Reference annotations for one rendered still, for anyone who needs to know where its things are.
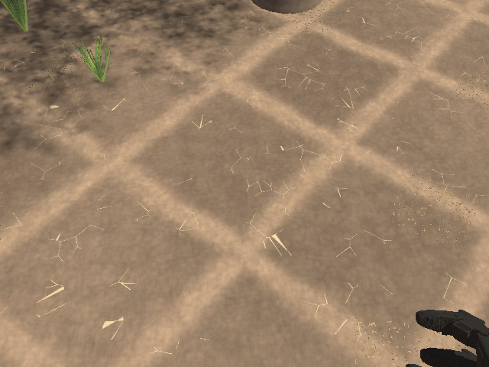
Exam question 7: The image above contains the robot right hand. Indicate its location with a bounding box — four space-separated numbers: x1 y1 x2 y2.
406 310 489 367

